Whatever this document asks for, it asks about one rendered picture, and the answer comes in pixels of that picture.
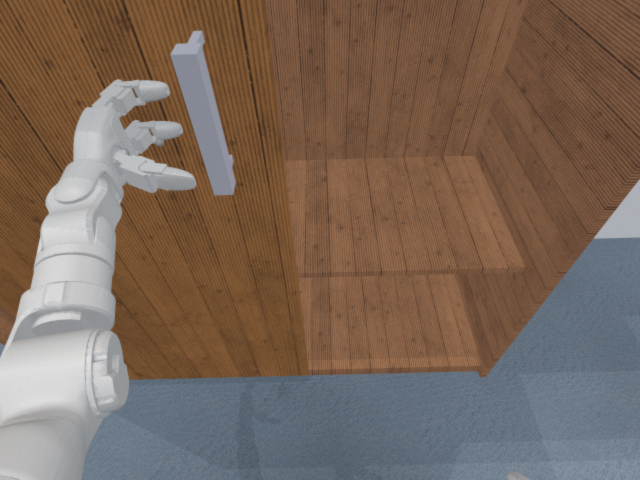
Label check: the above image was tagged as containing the left robot hand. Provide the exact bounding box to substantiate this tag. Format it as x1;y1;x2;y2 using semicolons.
73;79;196;193

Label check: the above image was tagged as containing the left robot forearm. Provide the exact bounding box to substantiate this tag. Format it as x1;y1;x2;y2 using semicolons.
0;159;124;364

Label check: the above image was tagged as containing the handle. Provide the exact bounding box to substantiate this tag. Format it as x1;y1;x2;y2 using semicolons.
170;31;236;195

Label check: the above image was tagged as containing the left robot upper arm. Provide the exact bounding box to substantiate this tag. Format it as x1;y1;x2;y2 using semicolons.
0;327;129;480

